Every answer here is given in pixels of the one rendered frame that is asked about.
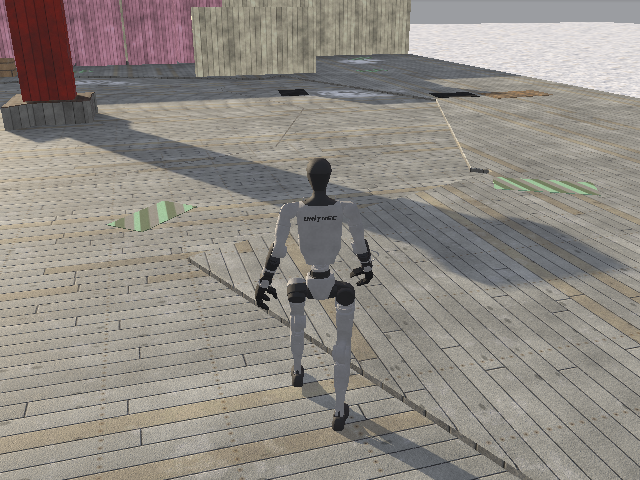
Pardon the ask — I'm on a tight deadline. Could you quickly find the robot left hand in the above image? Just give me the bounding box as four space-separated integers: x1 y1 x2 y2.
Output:
255 284 277 310

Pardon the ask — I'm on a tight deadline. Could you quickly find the robot left forearm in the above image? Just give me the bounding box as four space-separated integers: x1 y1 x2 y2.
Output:
258 243 280 288

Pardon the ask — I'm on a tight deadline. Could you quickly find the robot right forearm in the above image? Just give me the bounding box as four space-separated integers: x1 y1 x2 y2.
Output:
357 239 373 272

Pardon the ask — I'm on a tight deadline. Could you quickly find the robot right upper arm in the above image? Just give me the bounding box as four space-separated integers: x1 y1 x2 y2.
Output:
340 201 368 254

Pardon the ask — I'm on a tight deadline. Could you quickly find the robot left upper arm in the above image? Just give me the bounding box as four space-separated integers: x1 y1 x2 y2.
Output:
271 202 299 258

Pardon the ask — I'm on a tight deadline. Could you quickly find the robot right hand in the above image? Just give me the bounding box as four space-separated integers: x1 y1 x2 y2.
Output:
350 267 373 286

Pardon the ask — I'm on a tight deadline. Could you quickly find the humanoid robot head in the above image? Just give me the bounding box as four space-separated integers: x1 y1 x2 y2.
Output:
302 158 337 206

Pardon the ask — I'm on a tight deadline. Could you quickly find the humanoid robot torso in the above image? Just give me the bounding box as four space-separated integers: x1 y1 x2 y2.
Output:
296 196 343 300

